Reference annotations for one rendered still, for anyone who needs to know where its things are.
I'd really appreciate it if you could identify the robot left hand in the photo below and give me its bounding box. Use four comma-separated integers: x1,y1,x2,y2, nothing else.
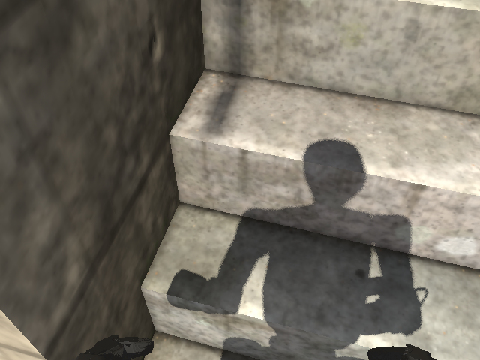
72,334,154,360

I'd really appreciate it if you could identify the robot right hand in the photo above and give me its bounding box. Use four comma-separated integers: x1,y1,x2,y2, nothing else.
367,344,437,360

